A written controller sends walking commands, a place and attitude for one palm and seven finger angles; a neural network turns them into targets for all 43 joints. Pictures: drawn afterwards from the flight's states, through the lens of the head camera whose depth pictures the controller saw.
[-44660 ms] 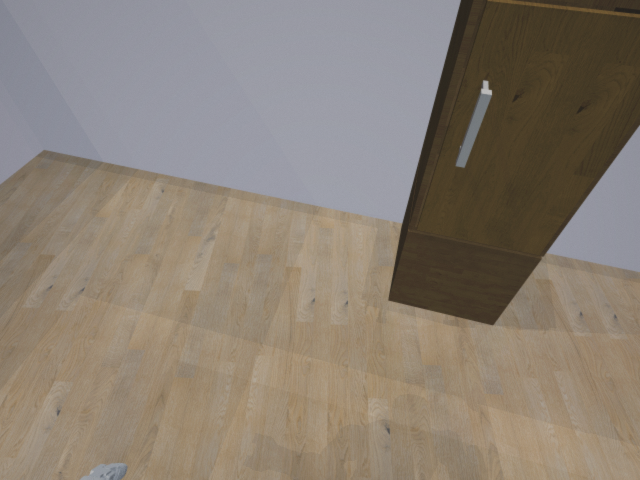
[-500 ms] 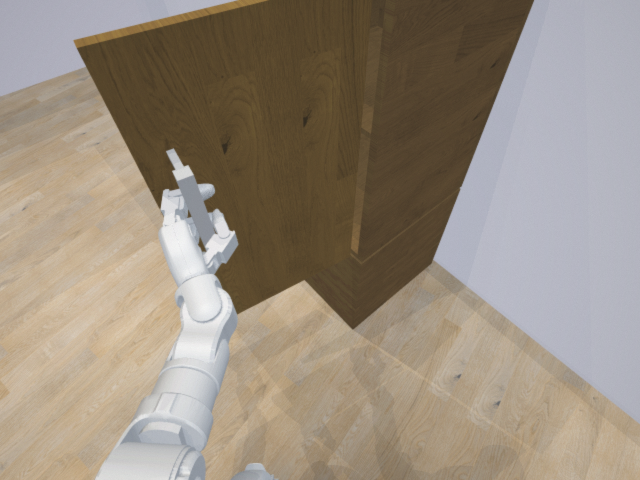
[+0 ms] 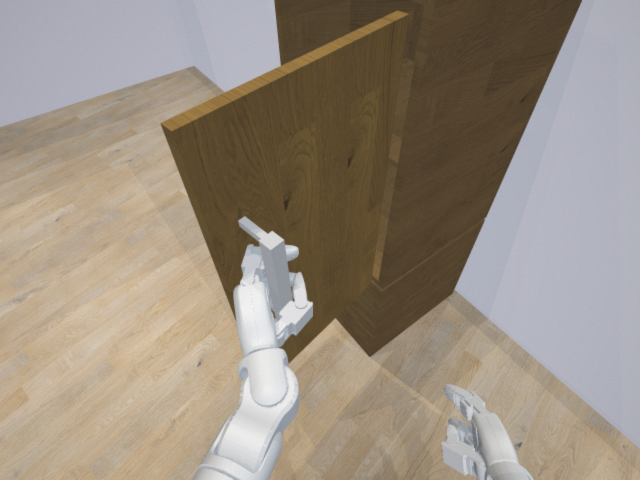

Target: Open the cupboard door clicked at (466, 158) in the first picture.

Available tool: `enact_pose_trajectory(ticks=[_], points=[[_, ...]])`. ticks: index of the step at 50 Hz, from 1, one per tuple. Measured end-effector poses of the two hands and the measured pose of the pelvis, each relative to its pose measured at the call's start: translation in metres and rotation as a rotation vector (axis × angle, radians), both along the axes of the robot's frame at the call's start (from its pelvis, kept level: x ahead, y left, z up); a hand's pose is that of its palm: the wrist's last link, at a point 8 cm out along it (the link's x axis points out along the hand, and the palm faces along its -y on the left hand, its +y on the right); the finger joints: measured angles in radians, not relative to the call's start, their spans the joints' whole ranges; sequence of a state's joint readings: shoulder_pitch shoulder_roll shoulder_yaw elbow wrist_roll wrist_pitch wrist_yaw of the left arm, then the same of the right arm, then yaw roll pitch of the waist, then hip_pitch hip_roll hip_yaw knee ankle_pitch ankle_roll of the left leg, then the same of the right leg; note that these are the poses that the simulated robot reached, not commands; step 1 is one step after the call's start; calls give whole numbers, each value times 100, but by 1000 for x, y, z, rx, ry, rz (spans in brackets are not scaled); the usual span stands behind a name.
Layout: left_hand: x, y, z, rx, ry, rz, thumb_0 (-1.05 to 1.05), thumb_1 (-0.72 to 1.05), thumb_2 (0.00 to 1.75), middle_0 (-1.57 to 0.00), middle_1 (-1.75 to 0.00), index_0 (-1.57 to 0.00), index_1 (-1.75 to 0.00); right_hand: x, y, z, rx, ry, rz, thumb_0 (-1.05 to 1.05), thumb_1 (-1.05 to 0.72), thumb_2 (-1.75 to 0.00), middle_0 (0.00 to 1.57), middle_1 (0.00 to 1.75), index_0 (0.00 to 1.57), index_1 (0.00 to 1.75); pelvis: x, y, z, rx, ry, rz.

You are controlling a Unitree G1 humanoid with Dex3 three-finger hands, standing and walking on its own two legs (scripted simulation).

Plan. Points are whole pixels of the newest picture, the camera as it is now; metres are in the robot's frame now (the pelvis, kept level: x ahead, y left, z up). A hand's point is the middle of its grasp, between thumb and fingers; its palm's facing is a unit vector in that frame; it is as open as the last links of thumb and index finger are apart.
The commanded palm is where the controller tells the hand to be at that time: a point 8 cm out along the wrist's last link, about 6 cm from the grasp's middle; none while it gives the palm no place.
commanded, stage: open thumb and fingers to let go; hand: left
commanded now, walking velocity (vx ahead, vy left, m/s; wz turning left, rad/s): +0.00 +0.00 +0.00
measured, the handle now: (268, 275) +0.36 +0.08 +0.07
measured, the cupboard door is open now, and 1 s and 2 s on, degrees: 100 99 100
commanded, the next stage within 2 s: slide the hand sideways off the handle in 0.80 s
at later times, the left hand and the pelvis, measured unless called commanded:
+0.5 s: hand (298, 302) +0.32 +0.04 +0.06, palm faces +0.35 -0.93 -0.04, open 12.5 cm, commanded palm +0.28 +0.09 +0.07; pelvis -0.01 -0.02 +0.00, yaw +1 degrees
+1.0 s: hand (298, 315) +0.30 +0.04 +0.06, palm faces +0.13 -0.99 -0.06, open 15.7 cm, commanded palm +0.27 +0.09 +0.07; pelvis -0.03 -0.01 +0.00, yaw +1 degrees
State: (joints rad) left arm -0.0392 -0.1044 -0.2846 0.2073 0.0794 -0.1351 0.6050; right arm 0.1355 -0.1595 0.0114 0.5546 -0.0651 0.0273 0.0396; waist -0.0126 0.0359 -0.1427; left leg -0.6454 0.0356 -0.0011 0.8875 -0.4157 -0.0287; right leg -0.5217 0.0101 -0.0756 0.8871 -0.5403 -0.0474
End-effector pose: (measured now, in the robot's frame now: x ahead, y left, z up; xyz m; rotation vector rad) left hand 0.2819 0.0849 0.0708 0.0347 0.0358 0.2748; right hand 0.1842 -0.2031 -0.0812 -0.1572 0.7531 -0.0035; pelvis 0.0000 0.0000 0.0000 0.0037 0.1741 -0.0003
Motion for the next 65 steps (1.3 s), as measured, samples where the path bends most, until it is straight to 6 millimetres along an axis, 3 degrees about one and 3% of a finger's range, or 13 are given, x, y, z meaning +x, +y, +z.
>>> enact_pose_trajectory(ticks=[4,8,14,22,30,43,47,52,55,65], points=[[10,3,-2,1,25,47,-1,68,80,-36,-133,-37,-133,14,5,0,-3,-1,30,1,-90,-90,20,30,20,30,-1,-4,-2,2,8,11],[10,5,-2,-1,31,58,0,61,78,-37,-132,-39,-132,9,4,-4,1,27,28,1,-90,-90,20,30,20,30,-1,-7,-1,5,11,15],[9,5,-4,-3,28,77,1,37,68,-36,-129,-39,-129,-22,-12,-18,-17,118,-8,1,-90,-90,20,30,20,30,-4,-11,-1,8,15,15],[2,4,-7,-1,24,92,1,-12,47,-33,-124,-34,-124,-69,-37,-33,-50,219,-75,1,-90,-90,20,30,20,30,-11,-14,-2,12,13,9],[3,-1,-6,-6,6,90,0,-41,34,-29,-109,-29,-109,-88,-45,-34,-64,226,-104,2,-90,-90,19,30,20,30,-19,-16,-2,13,11,4],[-2,-2,-3,-12,-2,55,-1,-49,31,-26,-58,-26,-61,-69,-28,-25,-39,142,-69,2,-90,-90,20,30,20,30,-26,-11,-1,8,0,2],[-3,0,-3,-4,-7,38,-1,-50,31,-30,-51,-28,-55,-63,-22,-23,-35,125,-53,1,-90,-90,20,30,20,30,-27,-8,-2,7,-2,4],[-8,14,-6,56,-54,-303,-1,-49,31,-26,-41,-18,-44,-65,-19,-20,-31,111,-60,1,-90,-90,20,30,20,30,-30,-4,-3,7,-10,9],[-11,23,-6,11,-45,-412,-1,-50,31,-22,-37,-14,-39,-69,-19,-19,-28,102,-79,1,-90,-90,20,30,20,30,-30,1,-2,0,-23,6],[-23,20,-8,-55,-61,-376,-1,-50,30,-14,-31,-14,-31,-82,-14,-14,-22,97,-95,2,-90,-90,20,30,20,30,-28,12,-1,-1,-18,-17]])
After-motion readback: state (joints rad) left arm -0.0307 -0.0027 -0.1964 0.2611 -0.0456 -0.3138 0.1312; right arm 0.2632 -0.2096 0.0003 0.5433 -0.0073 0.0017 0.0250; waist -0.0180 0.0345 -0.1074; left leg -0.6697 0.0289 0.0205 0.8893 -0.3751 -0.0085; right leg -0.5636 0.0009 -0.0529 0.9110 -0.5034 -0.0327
